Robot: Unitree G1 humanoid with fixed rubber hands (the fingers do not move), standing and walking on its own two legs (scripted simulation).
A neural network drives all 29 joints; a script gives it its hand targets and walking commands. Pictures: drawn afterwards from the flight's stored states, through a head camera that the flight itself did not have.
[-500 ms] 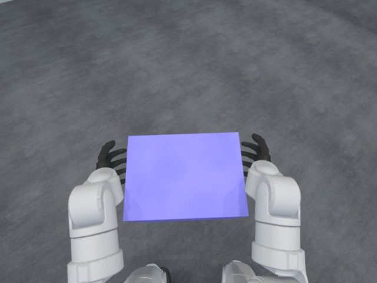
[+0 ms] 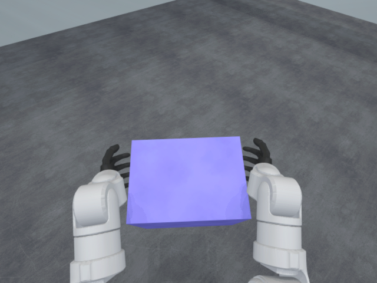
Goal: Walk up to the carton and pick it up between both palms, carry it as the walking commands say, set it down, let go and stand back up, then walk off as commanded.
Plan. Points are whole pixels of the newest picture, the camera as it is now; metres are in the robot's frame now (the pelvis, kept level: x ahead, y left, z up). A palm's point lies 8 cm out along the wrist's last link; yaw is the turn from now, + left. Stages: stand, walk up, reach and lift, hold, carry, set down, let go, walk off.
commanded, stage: carry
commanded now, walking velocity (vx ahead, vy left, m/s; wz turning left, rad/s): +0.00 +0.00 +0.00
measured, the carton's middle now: (187, 187) +0.32 +0.00 +0.00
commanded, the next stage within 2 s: none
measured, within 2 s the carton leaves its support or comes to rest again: neither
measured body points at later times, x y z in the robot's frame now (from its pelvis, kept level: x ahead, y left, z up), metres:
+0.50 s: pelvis -0.12 +0.13 -0.01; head -0.13 +0.16 +0.44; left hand +0.18 +0.30 +0.05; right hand +0.19 -0.01 +0.08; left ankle -0.06 +0.16 -0.73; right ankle -0.06 -0.05 -0.69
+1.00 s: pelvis -0.19 +0.24 -0.01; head -0.20 +0.27 +0.44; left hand +0.11 +0.40 +0.06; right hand +0.13 +0.10 +0.08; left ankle -0.14 +0.24 -0.73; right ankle -0.19 +0.08 -0.71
